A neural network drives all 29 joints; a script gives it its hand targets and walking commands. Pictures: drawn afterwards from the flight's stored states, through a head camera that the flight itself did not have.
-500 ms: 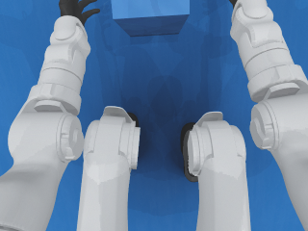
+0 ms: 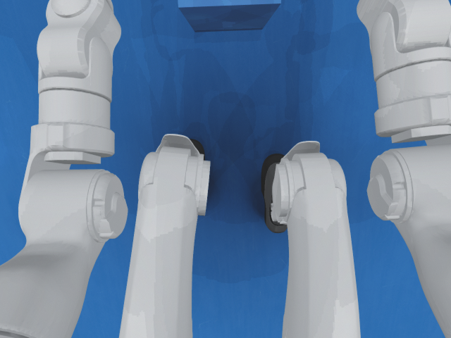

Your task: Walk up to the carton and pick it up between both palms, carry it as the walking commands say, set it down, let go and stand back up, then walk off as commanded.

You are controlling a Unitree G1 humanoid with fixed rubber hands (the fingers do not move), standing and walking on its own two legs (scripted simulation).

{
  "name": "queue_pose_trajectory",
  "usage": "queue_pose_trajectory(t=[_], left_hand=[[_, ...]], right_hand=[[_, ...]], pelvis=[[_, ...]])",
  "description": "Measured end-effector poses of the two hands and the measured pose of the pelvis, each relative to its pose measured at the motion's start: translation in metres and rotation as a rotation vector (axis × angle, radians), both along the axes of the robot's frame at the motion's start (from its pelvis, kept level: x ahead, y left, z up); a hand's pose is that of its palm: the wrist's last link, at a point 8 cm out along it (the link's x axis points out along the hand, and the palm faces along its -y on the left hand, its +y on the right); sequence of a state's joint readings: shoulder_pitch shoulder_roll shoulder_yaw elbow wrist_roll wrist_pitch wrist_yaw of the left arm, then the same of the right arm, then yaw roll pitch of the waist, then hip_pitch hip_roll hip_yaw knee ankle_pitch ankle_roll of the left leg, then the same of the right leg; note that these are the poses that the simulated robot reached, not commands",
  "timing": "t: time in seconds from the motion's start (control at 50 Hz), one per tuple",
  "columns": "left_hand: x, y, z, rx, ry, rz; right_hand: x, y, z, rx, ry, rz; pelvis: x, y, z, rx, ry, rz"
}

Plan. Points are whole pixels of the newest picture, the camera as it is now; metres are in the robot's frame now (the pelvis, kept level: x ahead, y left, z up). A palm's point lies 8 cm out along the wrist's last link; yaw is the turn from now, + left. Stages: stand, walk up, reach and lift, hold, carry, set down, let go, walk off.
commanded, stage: set down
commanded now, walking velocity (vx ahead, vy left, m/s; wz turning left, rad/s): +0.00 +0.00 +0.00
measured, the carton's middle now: out of the picture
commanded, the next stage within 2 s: let go in 0.86 s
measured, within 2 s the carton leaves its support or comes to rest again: neither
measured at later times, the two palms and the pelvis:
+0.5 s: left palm out of the picture +0.53 +0.20 +0.00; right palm out of the picture +0.56 -0.14 +0.00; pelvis +0.00 +0.00 +0.13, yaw +0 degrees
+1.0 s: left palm out of the picture +0.51 +0.20 +0.09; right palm out of the picture +0.56 -0.14 +0.10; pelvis +0.01 -0.01 +0.22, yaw +0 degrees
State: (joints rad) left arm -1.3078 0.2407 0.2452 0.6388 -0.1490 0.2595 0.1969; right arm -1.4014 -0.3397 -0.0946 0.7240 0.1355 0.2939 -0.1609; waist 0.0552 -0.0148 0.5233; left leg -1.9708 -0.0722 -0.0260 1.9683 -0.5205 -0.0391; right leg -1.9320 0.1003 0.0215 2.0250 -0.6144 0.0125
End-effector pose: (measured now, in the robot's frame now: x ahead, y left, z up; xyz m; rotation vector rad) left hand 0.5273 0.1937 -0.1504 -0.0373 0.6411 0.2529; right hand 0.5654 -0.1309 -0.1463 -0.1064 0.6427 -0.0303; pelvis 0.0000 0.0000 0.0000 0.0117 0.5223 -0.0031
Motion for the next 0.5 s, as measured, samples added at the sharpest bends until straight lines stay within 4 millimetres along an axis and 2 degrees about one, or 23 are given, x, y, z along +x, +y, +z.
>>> queue_pose_trajectory(t=[0.26,0.4,0.5], left_hand=[[0.002,0.002,0.077,0.008,-0.011,-0.008],[-0.002,0.007,0.118,0.024,0.008,-0.012],[-0.002,0.009,0.15,0.021,0.006,-0.019]], right_hand=[[0.0,0.006,0.071,0.01,0.004,0.021],[-0.006,-0.003,0.107,-0.002,0.022,0.01],[-0.006,-0.007,0.142,0.0,0.019,0.022]], pelvis=[[-0.001,0.0,0.062,-0.002,-0.016,-0.002],[-0.001,0.0,0.099,-0.005,-0.027,-0.003],[-0.001,-0.002,0.125,-0.003,-0.04,-0.007]])
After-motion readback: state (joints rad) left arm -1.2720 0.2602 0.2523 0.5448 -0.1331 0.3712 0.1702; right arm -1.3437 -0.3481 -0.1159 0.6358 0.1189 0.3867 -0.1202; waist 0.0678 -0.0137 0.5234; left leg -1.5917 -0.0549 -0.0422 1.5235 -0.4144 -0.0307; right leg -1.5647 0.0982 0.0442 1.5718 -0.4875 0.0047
